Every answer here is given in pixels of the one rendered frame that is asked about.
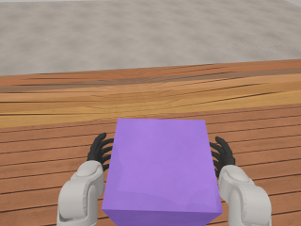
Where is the carton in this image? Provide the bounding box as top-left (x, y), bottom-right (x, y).
top-left (102, 118), bottom-right (223, 226)

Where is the robot left hand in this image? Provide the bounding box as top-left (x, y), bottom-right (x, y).
top-left (87, 132), bottom-right (114, 171)

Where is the left robot forearm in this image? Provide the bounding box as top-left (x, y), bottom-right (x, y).
top-left (56, 160), bottom-right (105, 226)

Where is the right robot forearm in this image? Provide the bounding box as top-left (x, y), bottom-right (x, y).
top-left (218, 165), bottom-right (272, 226)

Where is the robot right hand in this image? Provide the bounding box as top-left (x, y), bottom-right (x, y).
top-left (209, 136), bottom-right (236, 180)

